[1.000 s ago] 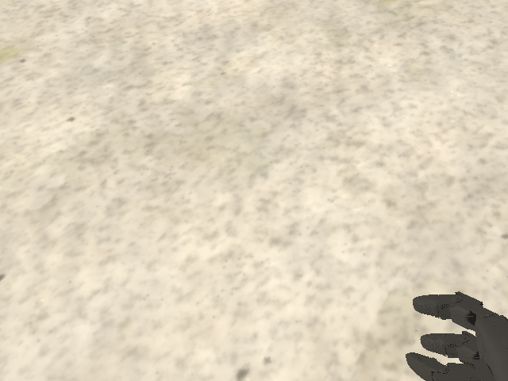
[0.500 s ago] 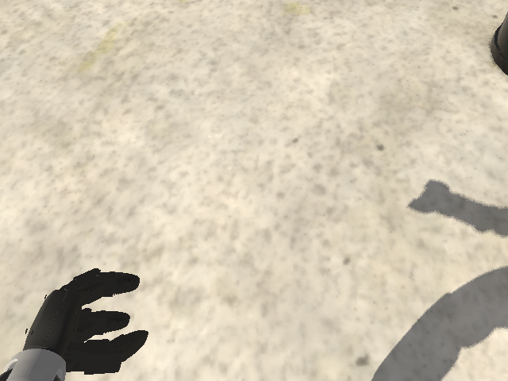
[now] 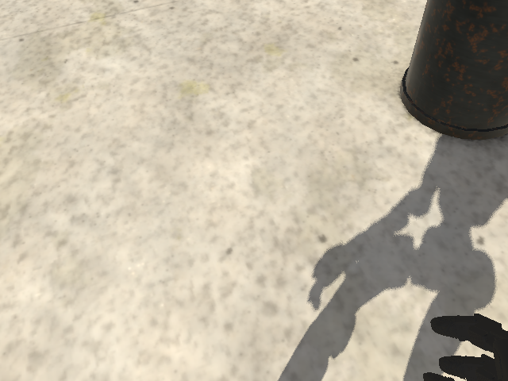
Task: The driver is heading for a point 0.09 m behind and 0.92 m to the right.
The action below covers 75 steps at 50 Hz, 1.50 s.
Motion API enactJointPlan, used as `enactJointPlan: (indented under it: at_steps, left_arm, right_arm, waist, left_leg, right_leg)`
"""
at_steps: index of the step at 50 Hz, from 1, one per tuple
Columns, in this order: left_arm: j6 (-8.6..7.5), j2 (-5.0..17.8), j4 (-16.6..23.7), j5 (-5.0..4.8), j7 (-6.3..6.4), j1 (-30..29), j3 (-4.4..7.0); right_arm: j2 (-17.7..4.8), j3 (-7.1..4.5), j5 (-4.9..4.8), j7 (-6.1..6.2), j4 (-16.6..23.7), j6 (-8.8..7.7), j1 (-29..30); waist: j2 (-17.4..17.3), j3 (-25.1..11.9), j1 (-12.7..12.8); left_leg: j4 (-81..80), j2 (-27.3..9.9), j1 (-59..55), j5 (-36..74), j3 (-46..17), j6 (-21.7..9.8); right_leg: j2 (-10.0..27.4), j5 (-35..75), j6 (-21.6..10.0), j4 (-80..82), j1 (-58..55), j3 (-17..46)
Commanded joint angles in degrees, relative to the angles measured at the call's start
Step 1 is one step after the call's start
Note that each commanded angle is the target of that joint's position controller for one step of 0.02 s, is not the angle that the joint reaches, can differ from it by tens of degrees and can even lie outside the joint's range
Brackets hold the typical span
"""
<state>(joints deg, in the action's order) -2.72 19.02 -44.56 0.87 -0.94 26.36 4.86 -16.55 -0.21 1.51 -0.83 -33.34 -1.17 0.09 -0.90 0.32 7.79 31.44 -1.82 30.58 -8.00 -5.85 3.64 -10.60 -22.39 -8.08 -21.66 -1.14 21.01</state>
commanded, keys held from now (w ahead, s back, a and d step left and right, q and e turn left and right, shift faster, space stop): w+shift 0.34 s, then shift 0.14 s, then e+shift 0.42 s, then w+e+shift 0.10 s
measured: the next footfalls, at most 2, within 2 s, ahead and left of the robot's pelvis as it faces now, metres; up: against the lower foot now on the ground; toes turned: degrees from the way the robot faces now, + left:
left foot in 0.02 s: +0.17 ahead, +0.16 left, +0.00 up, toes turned -7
right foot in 0.46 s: +0.55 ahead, -0.11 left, +0.00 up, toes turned -12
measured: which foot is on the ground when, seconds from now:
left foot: up 0.00-0.00, down 0.02-0.44, up 0.46-0.88, down 0.90-1.00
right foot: down 0.00-0.02, up 0.04-0.44, down 0.46-0.90, up 0.92-1.00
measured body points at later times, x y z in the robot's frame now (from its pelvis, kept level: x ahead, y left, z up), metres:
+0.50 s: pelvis +0.40 -0.02 -0.02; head +0.45 -0.04 +0.43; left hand +0.71 +0.12 -0.09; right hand +0.25 -0.25 -0.15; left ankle +0.17 +0.16 -0.65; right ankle +0.51 -0.10 -0.73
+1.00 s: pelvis +0.62 -0.04 +0.00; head +0.66 -0.05 +0.45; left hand +0.84 +0.18 -0.12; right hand +0.65 -0.36 -0.08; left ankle +0.73 +0.01 -0.73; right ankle +0.52 -0.10 -0.67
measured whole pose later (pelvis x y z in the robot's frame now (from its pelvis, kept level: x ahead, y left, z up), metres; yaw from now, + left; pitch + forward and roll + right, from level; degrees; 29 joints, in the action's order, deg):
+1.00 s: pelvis +0.62 -0.04 +0.00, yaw -34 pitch +0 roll -1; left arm 1.5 19.3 -44.2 2.0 -0.9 16.1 5.4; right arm -15.4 -0.1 1.5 2.3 -37.7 0.8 -6.8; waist 0.9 3.5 3.6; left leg 31.2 -0.4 20.3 -11.0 1.4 -1.6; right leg -7.7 -27.5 -2.6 -57.6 21.6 4.9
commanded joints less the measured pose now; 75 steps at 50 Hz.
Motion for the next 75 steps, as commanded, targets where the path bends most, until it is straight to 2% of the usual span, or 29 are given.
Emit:
enactJointPlan:
  at_steps: [1,2,3,4,6,13,17,19,21,22,23,24,25,27,29,33,40,43,44,45,46,47,48,50,53,62,71,73,75]
  left_arm:
    - [-1.95,9.21,3.75,-0.51,-0.24,-7.56,1.72]
    - [-2.86,4.81,4.97,-1.50,-0.15,-7.43,0.34]
    - [-2.96,0.97,6.80,-1.77,-0.24,-3.98,-1.15]
    - [-2.05,3.16,4.83,-0.31,0.55,-6.07,-1.60]
    - [-1.39,4.36,4.51,1.95,-0.78,-11.61,-1.35]
    - [-0.66,1.46,10.78,2.20,-3.09,-24.82,-3.54]
    - [-1.04,-0.52,14.21,1.90,-4.68,-33.55,-5.47]
    - [-1.42,-1.30,12.98,2.07,-4.17,-31.75,-5.81]
    - [-1.83,1.61,8.35,2.90,-2.67,-19.36,-4.68]
    - [-2.00,3.41,4.59,2.95,-1.72,-9.24,-3.79]
    - [-1.95,7.23,2.05,4.06,-0.52,-2.05,-2.55]
    - [-2.04,11.57,2.68,4.92,0.28,-2.41,-1.66]
    - [-1.39,10.22,2.67,0.06,0.74,0.98,-0.43]
    - [-1.51,4.77,0.89,-1.82,1.06,-8.03,-1.69]
    - [-1.15,2.91,0.59,-1.42,1.92,-11.20,-1.96]
    - [-0.81,5.55,0.68,-0.55,1.21,-12.74,-0.38]
    - [1.92,6.00,0.56,-0.30,0.91,-8.64,1.28]
    - [2.98,7.32,1.87,0.11,1.37,-10.04,2.17]
    - [3.02,7.03,2.59,-0.51,1.48,-11.44,2.17]
    - [2.71,3.31,3.97,-1.38,1.54,-8.82,1.27]
    - [3.07,2.03,4.31,-1.52,1.81,-0.38,1.15]
    - [3.42,5.75,3.15,1.29,1.47,-0.01,1.50]
    - [3.59,7.03,3.41,2.05,0.50,-5.06,1.83]
    - [4.09,6.96,4.90,2.04,-1.75,-9.95,2.06]
    - [4.45,4.31,6.27,1.44,-3.56,-12.85,1.07]
    - [4.99,2.71,11.57,1.40,-5.02,-24.57,-0.30]
    - [4.05,1.12,15.78,0.94,-6.00,-36.12,-2.01]
    - [3.94,0.82,14.71,0.84,-4.85,-31.97,-2.21]
    - [2.86,3.52,9.30,-0.14,-2.73,-12.07,-0.13]
  right_arm:
    - [-12.12,-4.85,0.52,1.77,-1.18,-2.06,-17.63]
    - [-16.90,-6.40,2.02,2.94,-2.44,-2.44,-28.94]
    - [-19.77,-7.10,2.36,2.73,-3.17,-2.19,-27.06]
    - [-13.09,-6.25,1.63,2.04,-2.30,-1.88,-20.08]
    - [-6.96,-4.92,1.17,1.14,-3.55,-2.03,-18.38]
    - [-5.95,-3.90,-0.41,-0.08,-11.05,-4.97,-24.65]
    - [-7.42,-3.71,-1.10,-0.31,-13.60,-5.47,-27.00]
    - [-9.56,-3.83,-1.21,-0.33,-15.23,-5.38,-28.31]
    - [-11.99,-4.05,-1.40,0.67,-16.28,-4.93,-29.00]
    - [-11.97,-3.79,-2.01,1.17,-16.44,-4.49,-27.99]
    - [-9.18,-3.06,-2.21,1.08,-15.00,-4.38,-28.14]
    - [0.31,-1.15,-3.53,0.90,-12.87,-3.97,-36.21]
    - [-8.41,-3.08,-3.19,2.20,-13.15,-2.96,-33.90]
    - [-6.35,-2.05,-1.51,1.79,-9.81,-3.19,-23.87]
    - [-5.24,-1.87,0.45,1.30,-9.25,-1.58,-22.28]
    - [-2.55,-1.80,0.44,1.29,-6.80,0.98,-20.41]
    - [-4.43,-1.61,-0.40,2.77,-1.58,2.26,-7.20]
    - [-6.13,-1.81,-0.54,3.20,-1.81,0.88,-8.72]
    - [-6.60,-1.89,-0.17,3.52,-2.59,-0.11,-11.62]
    - [-10.53,-2.68,0.42,4.18,-2.67,-0.78,-14.56]
    - [-13.58,-3.36,-0.01,3.84,-1.80,0.32,-14.31]
    - [-11.41,-3.70,-0.39,3.63,-1.91,1.31,-14.10]
    - [-7.22,-2.57,-0.13,3.48,-1.19,1.70,-12.38]
    - [-7.64,-2.65,0.09,3.20,-1.13,1.86,-8.80]
    - [-8.48,-3.56,-0.16,2.53,-2.90,0.15,-12.70]
    - [-11.18,-5.98,0.20,1.60,-8.07,-3.78,-20.96]
    - [-10.74,-6.14,1.41,1.65,-14.27,-2.75,-28.03]
    - [-11.42,-5.91,1.01,1.38,-14.65,-1.91,-26.88]
    - [-15.04,-6.42,0.21,0.57,-13.76,-0.83,-24.58]
  waist:
    - [0.19,-7.78,-15.23]
    - [-8.42,-16.32,-19.25]
    - [-21.47,-18.53,-14.28]
    - [-12.96,-8.78,-12.01]
    - [-0.25,-1.64,-11.29]
    - [-4.18,5.74,-9.56]
    - [-3.20,7.68,-9.85]
    - [-3.44,6.42,-8.37]
    - [-6.25,-2.11,-2.45]
    - [-6.87,-6.73,2.52]
    - [-4.55,-12.91,4.03]
    - [11.67,-24.03,-2.95]
    - [3.11,-34.02,1.25]
    - [4.43,-12.93,-4.04]
    - [2.54,-3.94,-8.34]
    - [2.24,-5.62,-12.14]
    - [5.48,-4.74,-7.86]
    - [5.92,-2.55,-8.89]
    - [4.89,-2.12,-10.67]
    - [-3.28,-6.46,-9.73]
    - [-15.27,-13.46,-6.70]
    - [-13.23,-12.79,-6.66]
    - [-8.89,-6.70,-7.67]
    - [-9.69,-0.17,-7.25]
    - [-7.20,-0.05,-8.18]
    - [-4.09,3.99,-10.34]
    - [-4.32,10.20,-12.98]
    - [-5.18,7.31,-9.28]
    - [-4.92,-4.70,1.16]
  left_leg:
    - [-2.64,0.20,-35.91,-5.40,1.41,-3.47]
    - [-6.94,-12.26,-49.45,-27.19,-13.35,-6.93]
    - [-18.64,-21.82,-52.94,-42.91,-42.50,-11.45]
    - [-17.83,-21.29,-44.64,-43.11,-42.87,-12.22]
    - [-17.18,-16.08,-34.10,-28.99,-26.09,-11.87]
    - [-24.12,-11.07,-27.11,-0.35,-5.43,-11.84]
    - [-32.07,-9.40,-19.26,17.06,5.06,-10.68]
    - [-26.59,-9.16,-23.57,42.98,7.96,-10.07]
    - [-9.00,-9.13,-27.73,62.37,9.11,-7.96]
    - [4.60,-7.74,-25.59,60.29,10.33,-6.53]
    - [21.90,-4.80,-16.26,37.33,10.34,-5.60]
    - [50.72,4.93,1.21,-28.13,8.64,-3.78]
    - [56.64,5.05,1.65,-25.74,-0.84,-4.96]
    - [45.89,-0.77,7.86,-17.53,3.15,-4.31]
    - [39.64,-1.89,4.40,-15.92,3.87,-2.30]
    - [27.81,-0.68,-3.03,-12.45,5.10,0.04]
    - [11.90,2.99,-8.61,-1.05,3.79,-0.97]
    - [-0.96,3.92,-13.18,-1.76,0.96,-2.14]
    - [-8.46,2.28,-19.16,4.71,0.72,-2.92]
    - [-8.73,-10.47,-29.28,17.15,-7.85,-5.88]
    - [-10.07,-25.24,-37.49,19.83,-23.68,-13.65]
    - [-13.04,-24.85,-34.96,-3.59,-29.34,-15.85]
    - [-17.01,-20.66,-29.99,-27.73,-25.38,-14.15]
    - [-21.69,-15.90,-23.65,-30.90,-15.52,-10.84]
    - [-23.78,-14.28,-24.33,-25.97,-6.79,-9.70]
    - [-26.73,-19.59,-29.74,-24.04,5.76,-9.71]
    - [-26.07,-18.72,-39.00,-7.74,23.26,-7.71]
    - [-17.41,-17.94,-37.85,22.33,27.84,-6.75]
    - [9.29,-19.31,-30.73,51.79,28.19,-7.14]
  right_leg:
    - [7.84,31.06,-1.10,-17.76,18.94,4.85]
    - [3.22,20.24,0.77,-36.67,27.90,-3.09]
    - [-0.71,-6.64,2.10,-48.10,41.01,-8.48]
    - [5.68,0.17,1.50,-52.89,45.96,-10.32]
    - [9.34,6.44,1.85,-49.82,44.04,-12.24]
    - [9.59,12.07,3.50,-38.07,50.08,-13.27]
    - [10.26,21.39,1.97,-19.92,33.68,-24.42]
    - [7.63,21.63,0.52,-15.17,26.31,-27.17]
    - [3.59,19.84,-0.70,-12.03,12.11,-27.16]
    - [5.23,26.31,-1.61,-6.65,1.21,-25.21]
    - [14.06,32.75,-2.86,-9.00,-12.67,-18.01]
    - [37.62,72.26,-11.73,-15.38,-29.97,8.28]
    - [36.03,83.94,-14.64,-15.87,-30.32,11.12]
    - [27.43,70.95,-10.94,-6.36,-12.35,0.42]
    - [21.70,66.88,-8.98,-0.79,1.66,-3.33]
    - [17.35,65.86,-8.71,1.79,13.73,-6.89]
    - [12.93,49.29,-2.47,-2.69,16.96,-1.82]
    - [11.59,37.61,0.33,-7.69,14.35,4.82]
    - [9.18,32.63,2.30,-12.03,16.47,4.62]
    - [5.52,16.76,5.00,-23.91,21.13,-0.84]
    - [-2.50,-18.58,5.67,-33.33,30.15,-11.88]
    - [3.89,-13.85,5.38,-41.04,34.30,-14.07]
    - [6.88,-7.73,5.29,-42.52,36.62,-14.31]
    - [9.25,-2.32,6.48,-43.37,37.83,-16.89]
    - [11.27,3.86,6.76,-45.95,39.93,-18.87]
    - [16.65,13.42,7.26,-43.76,51.62,-18.85]
    - [17.63,6.55,-0.27,-28.22,50.17,-27.59]
    - [12.62,0.94,-2.74,-24.81,39.04,-32.21]
    - [4.13,-0.04,-5.02,-23.58,13.02,-33.83]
